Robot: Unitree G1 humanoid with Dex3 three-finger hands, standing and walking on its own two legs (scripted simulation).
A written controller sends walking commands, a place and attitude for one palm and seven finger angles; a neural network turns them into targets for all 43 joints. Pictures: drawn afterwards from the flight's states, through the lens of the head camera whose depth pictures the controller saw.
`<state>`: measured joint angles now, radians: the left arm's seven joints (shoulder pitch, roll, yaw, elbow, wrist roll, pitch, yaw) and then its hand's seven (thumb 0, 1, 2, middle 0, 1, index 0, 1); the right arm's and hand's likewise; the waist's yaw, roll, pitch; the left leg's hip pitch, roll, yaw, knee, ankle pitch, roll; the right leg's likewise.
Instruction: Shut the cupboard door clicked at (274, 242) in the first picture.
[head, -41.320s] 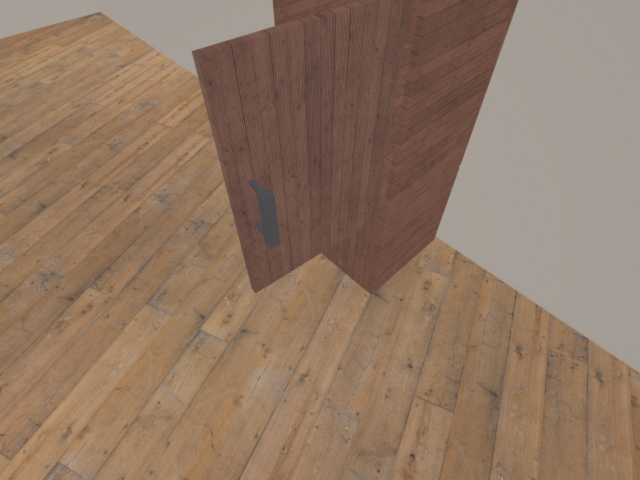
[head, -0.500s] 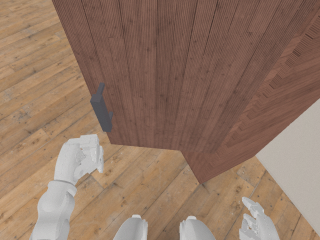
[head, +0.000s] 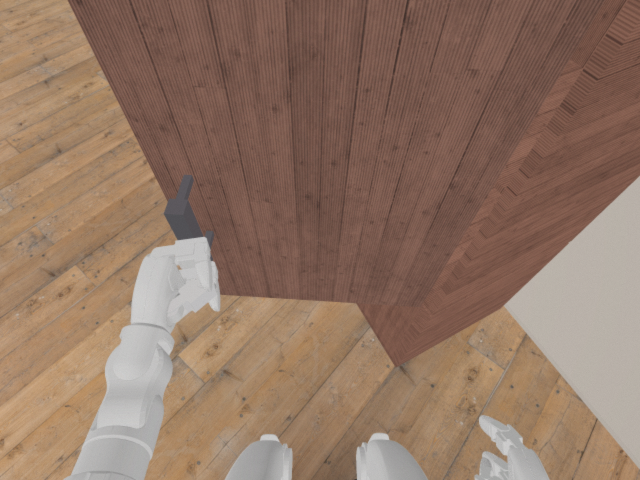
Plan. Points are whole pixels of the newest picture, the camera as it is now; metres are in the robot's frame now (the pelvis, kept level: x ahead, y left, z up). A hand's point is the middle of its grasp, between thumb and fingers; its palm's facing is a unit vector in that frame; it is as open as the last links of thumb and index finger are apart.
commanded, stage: bring the fist close to the handle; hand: left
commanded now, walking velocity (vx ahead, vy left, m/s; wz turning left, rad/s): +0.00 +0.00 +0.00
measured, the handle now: (195, 226) +0.43 +0.18 +0.03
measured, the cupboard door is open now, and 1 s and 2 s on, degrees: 59 51 36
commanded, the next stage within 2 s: push the door shut along its arc in 0.24 s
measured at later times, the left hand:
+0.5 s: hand (211, 284) +0.34 +0.14 +0.03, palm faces -0.08 -1.00 -0.05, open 3.1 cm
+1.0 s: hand (216, 242) +0.40 +0.15 +0.03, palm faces -0.20 -0.98 -0.04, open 3.2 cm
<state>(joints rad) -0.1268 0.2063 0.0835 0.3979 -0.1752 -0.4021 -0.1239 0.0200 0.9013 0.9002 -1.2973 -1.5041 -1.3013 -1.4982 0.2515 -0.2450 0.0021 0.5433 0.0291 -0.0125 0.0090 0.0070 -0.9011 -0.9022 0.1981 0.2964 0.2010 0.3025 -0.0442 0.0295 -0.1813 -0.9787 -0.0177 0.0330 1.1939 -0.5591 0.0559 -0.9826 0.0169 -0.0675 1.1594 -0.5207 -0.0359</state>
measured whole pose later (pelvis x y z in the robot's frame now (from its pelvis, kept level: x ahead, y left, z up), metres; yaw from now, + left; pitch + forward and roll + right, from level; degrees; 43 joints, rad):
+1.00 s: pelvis -0.02 +0.00 -0.01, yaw +1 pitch +21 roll -2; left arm -0.60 0.33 0.15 0.89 -0.18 -0.43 -0.31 0.02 0.90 0.90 -1.31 -1.50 -1.34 -1.50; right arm 0.29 -0.27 0.01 0.62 0.04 0.00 0.00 0.00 -0.90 -0.90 0.20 0.30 0.20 0.30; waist -0.09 0.03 -0.16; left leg -1.09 -0.02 0.01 1.24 -0.53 0.06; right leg -1.07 0.01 -0.09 1.19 -0.49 -0.04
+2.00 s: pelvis -0.01 +0.00 -0.03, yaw -2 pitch +28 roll -3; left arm -1.06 0.44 0.19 1.17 -0.08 -0.31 -0.42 0.00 0.89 0.93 -1.30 -1.50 -1.30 -1.50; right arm 0.36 -0.26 0.03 0.63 0.00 0.02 0.02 0.00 -0.90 -0.90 0.20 0.30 0.20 0.30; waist -0.22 0.06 -0.15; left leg -1.25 0.01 0.03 1.34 -0.58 0.06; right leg -1.25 0.04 -0.08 1.27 -0.52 -0.04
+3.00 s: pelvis -0.01 -0.02 -0.01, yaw -1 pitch +26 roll +0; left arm -0.82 0.18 0.20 1.09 -0.01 -0.54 0.10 0.02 0.90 0.90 -1.30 -1.50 -1.30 -1.50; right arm 0.39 -0.27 -0.03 0.64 -0.05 0.05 0.10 0.00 -0.90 -0.90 0.20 0.30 0.20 0.30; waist -0.17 0.04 -0.17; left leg -1.12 0.00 0.03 1.22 -0.54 0.03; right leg -1.14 0.04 -0.07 1.19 -0.50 -0.06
